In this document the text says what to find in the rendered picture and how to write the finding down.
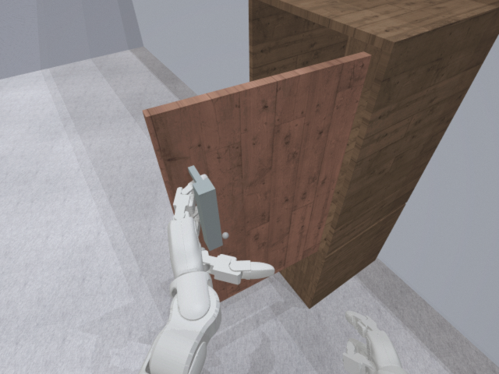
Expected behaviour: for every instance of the robot left forearm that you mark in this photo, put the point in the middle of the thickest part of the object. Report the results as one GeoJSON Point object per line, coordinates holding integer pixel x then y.
{"type": "Point", "coordinates": [195, 316]}

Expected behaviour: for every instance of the left robot hand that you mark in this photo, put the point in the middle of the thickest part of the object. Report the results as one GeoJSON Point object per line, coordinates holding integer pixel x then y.
{"type": "Point", "coordinates": [185, 248]}

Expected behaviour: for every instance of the cupboard door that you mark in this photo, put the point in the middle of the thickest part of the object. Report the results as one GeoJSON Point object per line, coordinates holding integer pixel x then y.
{"type": "Point", "coordinates": [273, 149]}

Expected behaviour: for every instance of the handle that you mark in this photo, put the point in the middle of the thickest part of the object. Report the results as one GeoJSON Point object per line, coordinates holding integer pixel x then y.
{"type": "Point", "coordinates": [207, 205]}

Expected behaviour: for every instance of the right robot hand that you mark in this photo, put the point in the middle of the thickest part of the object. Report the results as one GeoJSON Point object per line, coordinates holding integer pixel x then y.
{"type": "Point", "coordinates": [378, 351]}

